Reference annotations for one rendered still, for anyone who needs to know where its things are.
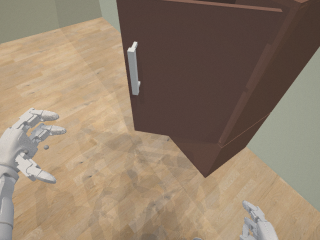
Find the cupboard door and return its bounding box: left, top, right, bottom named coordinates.
left=116, top=0, right=282, bottom=144

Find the robot left forearm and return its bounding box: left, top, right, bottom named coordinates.
left=0, top=164, right=19, bottom=240

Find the handle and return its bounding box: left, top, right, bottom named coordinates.
left=127, top=41, right=141, bottom=96

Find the left robot hand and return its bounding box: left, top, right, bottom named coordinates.
left=0, top=107, right=67, bottom=184

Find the right robot hand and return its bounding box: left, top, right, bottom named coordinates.
left=239, top=200, right=279, bottom=240

